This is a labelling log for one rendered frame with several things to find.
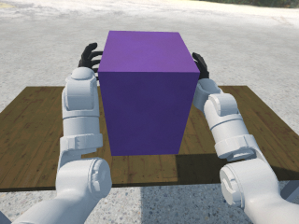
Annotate carton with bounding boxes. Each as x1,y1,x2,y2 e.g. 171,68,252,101
97,30,201,156

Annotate table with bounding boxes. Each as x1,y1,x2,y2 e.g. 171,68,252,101
0,85,299,224

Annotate robot left hand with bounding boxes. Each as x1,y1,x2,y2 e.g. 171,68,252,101
78,42,103,81

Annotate robot left forearm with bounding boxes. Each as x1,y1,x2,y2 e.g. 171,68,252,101
55,67,103,191

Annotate robot right forearm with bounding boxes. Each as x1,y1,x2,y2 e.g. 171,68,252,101
192,78,280,194

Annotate robot right hand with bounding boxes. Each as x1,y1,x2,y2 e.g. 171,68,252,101
192,52,209,80

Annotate left robot upper arm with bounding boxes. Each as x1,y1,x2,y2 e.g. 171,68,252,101
11,157,112,224

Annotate right robot upper arm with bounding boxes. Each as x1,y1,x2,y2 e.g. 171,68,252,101
220,158,299,224

